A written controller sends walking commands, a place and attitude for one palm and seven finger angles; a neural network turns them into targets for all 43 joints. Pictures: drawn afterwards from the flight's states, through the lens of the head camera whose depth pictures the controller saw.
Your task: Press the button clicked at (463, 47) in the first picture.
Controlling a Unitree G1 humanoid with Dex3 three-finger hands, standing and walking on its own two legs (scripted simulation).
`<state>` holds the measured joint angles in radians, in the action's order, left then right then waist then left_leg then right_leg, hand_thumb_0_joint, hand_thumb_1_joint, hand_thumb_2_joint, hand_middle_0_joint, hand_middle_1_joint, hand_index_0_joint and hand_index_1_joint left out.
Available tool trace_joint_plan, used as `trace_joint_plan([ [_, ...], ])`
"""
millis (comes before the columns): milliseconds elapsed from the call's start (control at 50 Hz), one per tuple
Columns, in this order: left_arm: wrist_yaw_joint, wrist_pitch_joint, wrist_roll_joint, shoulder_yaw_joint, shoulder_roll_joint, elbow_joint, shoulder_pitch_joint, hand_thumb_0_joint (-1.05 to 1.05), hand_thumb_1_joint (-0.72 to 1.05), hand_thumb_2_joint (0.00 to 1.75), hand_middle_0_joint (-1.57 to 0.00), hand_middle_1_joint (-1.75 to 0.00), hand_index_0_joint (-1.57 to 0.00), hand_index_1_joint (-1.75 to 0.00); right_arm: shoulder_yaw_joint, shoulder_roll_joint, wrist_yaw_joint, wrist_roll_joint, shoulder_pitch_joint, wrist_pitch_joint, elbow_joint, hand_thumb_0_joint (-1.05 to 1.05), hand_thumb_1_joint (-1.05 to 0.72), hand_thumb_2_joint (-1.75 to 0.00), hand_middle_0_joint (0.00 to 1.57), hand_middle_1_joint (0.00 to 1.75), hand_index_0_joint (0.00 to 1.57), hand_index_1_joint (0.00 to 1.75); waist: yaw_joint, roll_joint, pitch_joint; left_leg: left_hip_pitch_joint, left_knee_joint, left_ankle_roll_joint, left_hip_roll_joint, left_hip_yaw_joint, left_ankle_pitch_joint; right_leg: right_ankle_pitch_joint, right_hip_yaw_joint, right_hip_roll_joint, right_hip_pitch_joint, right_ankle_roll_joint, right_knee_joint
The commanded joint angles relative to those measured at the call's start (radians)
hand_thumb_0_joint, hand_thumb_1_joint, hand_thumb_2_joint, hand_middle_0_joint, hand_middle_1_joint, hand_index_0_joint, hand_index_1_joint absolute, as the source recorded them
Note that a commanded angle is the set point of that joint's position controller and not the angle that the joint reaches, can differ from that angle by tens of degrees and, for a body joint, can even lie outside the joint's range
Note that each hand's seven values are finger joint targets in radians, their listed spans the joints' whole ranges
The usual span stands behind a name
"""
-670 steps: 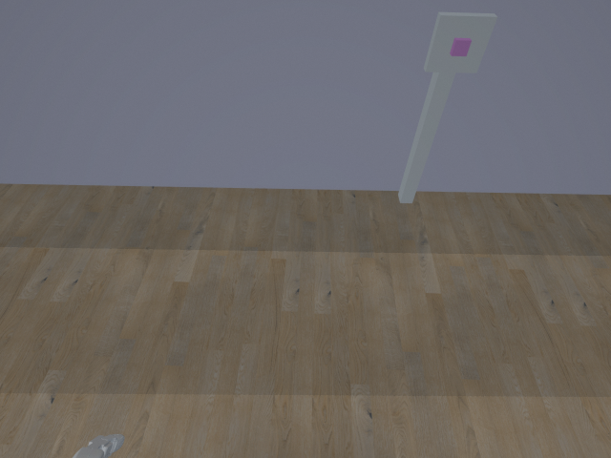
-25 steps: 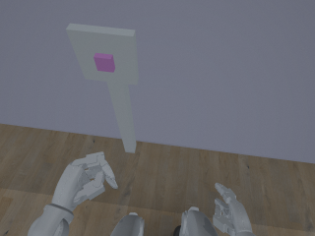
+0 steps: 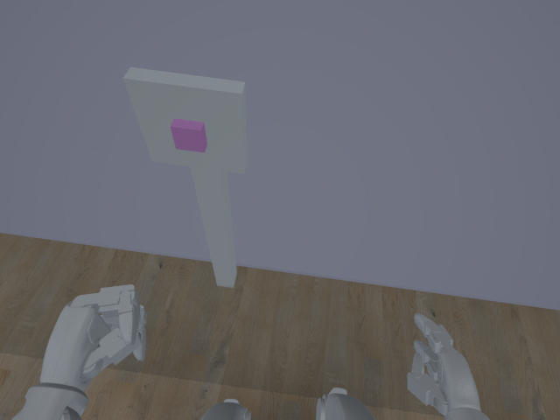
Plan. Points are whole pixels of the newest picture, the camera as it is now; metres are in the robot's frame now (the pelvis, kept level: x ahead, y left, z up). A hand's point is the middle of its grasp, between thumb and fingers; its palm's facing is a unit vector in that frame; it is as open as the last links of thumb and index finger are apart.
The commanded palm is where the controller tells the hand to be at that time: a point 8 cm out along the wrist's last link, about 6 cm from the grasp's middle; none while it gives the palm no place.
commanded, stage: raise the hand and make a fist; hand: left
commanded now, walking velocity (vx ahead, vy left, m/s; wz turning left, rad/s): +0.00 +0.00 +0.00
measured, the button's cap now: (190, 134) +0.54 +0.19 +0.06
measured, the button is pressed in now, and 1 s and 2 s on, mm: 0 0 0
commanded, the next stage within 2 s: aim a knuckle at the button in 0.74 s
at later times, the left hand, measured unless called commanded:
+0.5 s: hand (133, 316) +0.24 +0.20 +0.05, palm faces -0.09 -0.99 -0.05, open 3.1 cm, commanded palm +0.21 +0.25 +0.06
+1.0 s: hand (135, 312) +0.24 +0.20 +0.05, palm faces -0.05 -1.00 -0.06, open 3.1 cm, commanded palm +0.23 +0.25 +0.06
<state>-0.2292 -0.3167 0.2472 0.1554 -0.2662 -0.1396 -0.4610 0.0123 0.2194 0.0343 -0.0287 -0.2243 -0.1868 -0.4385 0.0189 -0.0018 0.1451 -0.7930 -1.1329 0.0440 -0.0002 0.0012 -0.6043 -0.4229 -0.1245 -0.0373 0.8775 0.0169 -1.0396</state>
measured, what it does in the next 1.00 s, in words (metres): stands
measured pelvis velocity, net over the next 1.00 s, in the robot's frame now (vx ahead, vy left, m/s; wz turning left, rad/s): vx -0.01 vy -0.01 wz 0.01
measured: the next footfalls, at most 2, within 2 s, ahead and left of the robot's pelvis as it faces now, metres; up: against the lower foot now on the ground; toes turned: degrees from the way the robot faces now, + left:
none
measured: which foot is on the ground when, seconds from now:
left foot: down 0.00-1.00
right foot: down 0.00-1.00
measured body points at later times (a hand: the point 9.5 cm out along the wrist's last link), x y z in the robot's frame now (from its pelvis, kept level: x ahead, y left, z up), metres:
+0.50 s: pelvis +0.01 -0.01 +0.01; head +0.08 +0.01 +0.45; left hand +0.24 +0.25 +0.05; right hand +0.18 -0.25 -0.06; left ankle -0.03 +0.09 -0.66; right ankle +0.05 -0.12 -0.66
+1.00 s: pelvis -0.01 -0.01 +0.00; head +0.06 +0.00 +0.45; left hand +0.24 +0.25 +0.06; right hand +0.18 -0.24 -0.07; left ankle -0.03 +0.09 -0.66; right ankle +0.05 -0.12 -0.66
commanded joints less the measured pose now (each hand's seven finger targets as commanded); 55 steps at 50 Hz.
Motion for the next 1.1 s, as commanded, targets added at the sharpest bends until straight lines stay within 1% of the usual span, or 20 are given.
trace_joint_plan([
  [0, -0.019, -0.077, -0.001, 0.032, -0.068, -0.134, 0.039, 0.00, 0.90, 0.90, -1.30, -1.50, -1.30, -1.50, -0.055, 0.149, 0.007, 0.005, 0.001, -0.043, 0.115, 0.00, -0.90, -0.90, 0.20, 0.30, 0.20, 0.30, 0.016, -0.042, 0.143, 0.033, 0.192, -0.050, -0.001, -0.065, 0.447, 0.209, 0.031, 0.043, -0.212, 0.016, 0.088],
  [40, -0.051, -0.070, -0.003, 0.036, -0.087, -0.103, 0.060, 0.00, 0.90, 0.90, -1.30, -1.50, -1.30, -1.50, -0.054, 0.160, 0.008, 0.005, -0.001, -0.047, 0.120, 0.00, -0.90, -0.90, 0.20, 0.30, 0.20, 0.30, 0.022, -0.023, 0.151, 0.015, 0.188, -0.043, 0.004, -0.060, 0.397, 0.186, 0.041, 0.040, -0.216, 0.013, 0.101],
  [80, -0.084, -0.059, 0.009, 0.060, -0.121, -0.098, 0.092, 0.00, 0.90, 0.90, -1.30, -1.50, -1.30, -1.50, -0.049, 0.167, 0.012, 0.003, 0.005, -0.050, 0.122, 0.00, -0.90, -0.90, 0.20, 0.30, 0.20, 0.30, 0.017, -0.048, 0.158, 0.013, 0.188, -0.041, 0.007, -0.060, 0.388, 0.181, 0.048, 0.042, -0.231, 0.019, 0.102],
  [140, -0.101, -0.057, 0.038, 0.137, -0.167, -0.158, 0.089, 0.00, 0.90, 0.90, -1.30, -1.50, -1.30, -1.50, -0.050, 0.161, 0.017, 0.000, -0.001, -0.053, 0.127, 0.00, -0.90, -0.90, 0.20, 0.30, 0.20, 0.30, -0.012, -0.066, 0.268, 0.068, 0.197, -0.044, 0.008, -0.057, 0.476, 0.261, 0.052, 0.037, -0.315, 0.017, 0.102],
  [180, -0.095, -0.059, 0.064, 0.168, -0.187, -0.190, 0.104, 0.00, 0.90, 0.90, -1.30, -1.50, -1.30, -1.50, -0.046, 0.154, 0.018, 0.002, 0.003, -0.055, 0.121, 0.00, -0.90, -0.90, 0.20, 0.30, 0.20, 0.30, -0.022, -0.092, 0.278, 0.089, 0.198, -0.048, 0.008, -0.058, 0.517, 0.292, 0.051, 0.043, -0.331, 0.022, 0.098],
  [220, -0.084, -0.068, 0.074, 0.175, -0.172, -0.178, 0.096, 0.00, 0.90, 0.90, -1.30, -1.50, -1.30, -1.50, -0.044, 0.145, 0.017, 0.003, 0.000, -0.057, 0.105, 0.00, -0.90, -0.90, 0.20, 0.30, 0.20, 0.30, -0.018, -0.099, 0.260, 0.092, 0.203, -0.049, 0.006, -0.054, 0.528, 0.308, 0.051, 0.039, -0.335, 0.021, 0.107],
  [280, -0.081, -0.069, 0.073, 0.155, -0.149, -0.106, 0.129, 0.00, 0.90, 0.90, -1.30, -1.50, -1.30, -1.50, -0.042, 0.151, 0.017, 0.004, 0.003, -0.056, 0.088, 0.00, -0.90, -0.90, 0.20, 0.30, 0.20, 0.30, 0.004, -0.036, 0.192, 0.047, 0.199, -0.043, 0.003, -0.059, 0.477, 0.268, 0.045, 0.046, -0.304, 0.019, 0.112],
  [340, -0.104, -0.056, 0.062, 0.140, -0.143, -0.046, 0.135, 0.00, 0.90, 0.90, -1.30, -1.50, -1.30, -1.50, -0.047, 0.164, 0.014, -0.001, -0.002, -0.059, 0.082, 0.00, -0.90, -0.90, 0.20, 0.30, 0.20, 0.30, 0.010, -0.061, 0.173, 0.045, 0.212, -0.044, 0.007, -0.054, 0.442, 0.234, 0.046, 0.039, -0.285, 0.014, 0.126],
  [400, -0.138, -0.037, 0.068, 0.133, -0.143, -0.038, 0.118, 0.00, 0.90, 0.90, -1.30, -1.50, -1.30, -1.50, -0.050, 0.173, 0.012, -0.005, -0.001, -0.063, 0.097, 0.00, -0.90, -0.90, 0.20, 0.30, 0.20, 0.30, 0.001, -0.034, 0.216, 0.051, 0.220, -0.037, 0.010, -0.050, 0.449, 0.242, 0.055, 0.036, -0.326, 0.013, 0.137],
  [460, -0.136, -0.039, 0.076, 0.164, -0.170, -0.083, 0.105, 0.00, 0.90, 0.90, -1.30, -1.50, -1.30, -1.50, -0.053, 0.169, 0.010, -0.004, 0.002, -0.071, 0.104, 0.00, -0.90, -0.90, 0.20, 0.30, 0.20, 0.30, -0.015, -0.063, 0.246, 0.069, 0.229, -0.038, 0.013, -0.045, 0.464, 0.258, 0.062, 0.033, -0.357, 0.014, 0.143],
  [480, -0.128, -0.042, 0.080, 0.181, -0.189, -0.077, 0.114, 0.00, 0.90, 0.90, -1.30, -1.50, -1.30, -1.50, -0.051, 0.168, 0.009, 0.000, 0.002, -0.069, 0.101, 0.00, -0.90, -0.90, 0.20, 0.30, 0.20, 0.30, -0.014, -0.039, 0.233, 0.056, 0.225, -0.037, 0.012, -0.047, 0.463, 0.262, 0.062, 0.038, -0.362, 0.018, 0.139],
  [580, -0.080, -0.094, 0.076, 0.186, -0.177, -0.093, 0.139, 0.00, 0.90, 0.90, -1.30, -1.50, -1.30, -1.50, -0.049, 0.161, 0.006, 0.005, 0.002, -0.071, 0.083, 0.00, -0.90, -0.90, 0.20, 0.30, 0.20, 0.30, -0.012, -0.069, 0.185, 0.051, 0.223, -0.043, 0.009, -0.049, 0.438, 0.223, 0.055, 0.041, -0.310, 0.022, 0.128],
  [640, -0.083, -0.099, 0.059, 0.149, -0.145, -0.052, 0.136, 0.00, 0.90, 0.90, -1.30, -1.50, -1.30, -1.50, -0.049, 0.163, 0.005, 0.000, 0.000, -0.068, 0.085, 0.00, -0.90, -0.90, 0.20, 0.30, 0.20, 0.30, 0.000, -0.069, 0.156, 0.039, 0.228, -0.042, 0.010, -0.047, 0.380, 0.166, 0.055, 0.037, -0.278, 0.018, 0.138],
  [700, -0.108, -0.084, 0.055, 0.130, -0.146, -0.040, 0.139, 0.00, 0.90, 0.90, -1.30, -1.50, -1.30, -1.50, -0.047, 0.169, 0.006, -0.003, 0.002, -0.066, 0.095, 0.00, -0.90, -0.90, 0.20, 0.30, 0.20, 0.30, 0.006, -0.054, 0.169, 0.032, 0.230, -0.035, 0.013, -0.047, 0.353, 0.144, 0.064, 0.036, -0.291, 0.016, 0.150],
  [820, -0.122, -0.079, 0.075, 0.170, -0.183, -0.076, 0.149, 0.00, 0.90, 0.90, -1.30, -1.50, -1.30, -1.50, -0.042, 0.167, 0.016, -0.003, 0.003, -0.071, 0.098, 0.00, -0.90, -0.90, 0.20, 0.30, 0.20, 0.30, -0.005, -0.053, 0.203, 0.039, 0.229, -0.033, 0.014, -0.048, 0.366, 0.159, 0.072, 0.035, -0.326, 0.014, 0.154],
  [880, -0.100, -0.102, 0.074, 0.153, -0.184, -0.049, 0.330, 0.00, 0.90, 0.90, -1.30, -1.50, -1.30, -1.50, -0.029, 0.175, 0.024, 0.003, 0.004, -0.077, 0.069, 0.00, -0.90, -0.90, 0.20, 0.30, 0.20, 0.30, 0.029, -0.045, 0.138, 0.000, 0.204, -0.032, 0.009, -0.058, 0.306, 0.089, 0.071, 0.042, -0.247, 0.015, 0.144],
  [920, -0.100, -0.110, 0.063, 0.128, -0.151, 0.004, 0.342, 0.00, 0.90, 0.90, -1.30, -1.50, -1.30, -1.50, -0.029, 0.174, 0.024, 0.001, -0.006, -0.085, 0.062, 0.00, -0.90, -0.90, 0.20, 0.30, 0.20, 0.30, 0.030, -0.068, 0.146, 0.008, 0.200, -0.035, 0.011, -0.056, 0.295, 0.078, 0.068, 0.038, -0.219, 0.013, 0.136],
  [1000, -0.121, -0.083, 0.048, 0.109, -0.157, 0.059, 0.411, 0.00, 0.90, 0.90, -1.30, -1.50, -1.30, -1.50, -0.029, 0.184, 0.023, -0.001, -0.016, -0.086, 0.055, 0.00, -0.90, -0.90, 0.20, 0.30, 0.20, 0.30, 0.025, -0.087, 0.221, 0.019, 0.197, -0.035, 0.015, -0.053, 0.343, 0.136, 0.074, 0.033, -0.252, 0.014, 0.123],
  [1020, -0.125, -0.070, 0.045, 0.124, -0.182, 0.071, 0.434, 0.00, 0.90, 0.90, -1.30, -1.50, -1.30, -1.50, -0.031, 0.188, 0.023, -0.002, -0.021, -0.084, 0.054, 0.00, -0.90, -0.90, 0.20, 0.30, 0.20, 0.30, 0.024, -0.071, 0.235, 0.017, 0.201, -0.036, 0.013, -0.053, 0.345, 0.141, 0.074, 0.031, -0.266, 0.012, 0.125],
  [1080, -0.124, -0.043, 0.042, 0.124, -0.193, 0.093, 0.486, 0.00, 0.90, 0.90, -1.30, -1.50, -1.30, -1.50, -0.029, 0.190, 0.025, -0.002, -0.019, -0.079, 0.056, 0.00, -0.90, -0.90, 0.20, 0.30, 0.20, 0.30, 0.019, -0.067, 0.252, 0.024, 0.209, -0.036, 0.011, -0.055, 0.376, 0.171, 0.073, 0.033, -0.279, 0.014, 0.121],
])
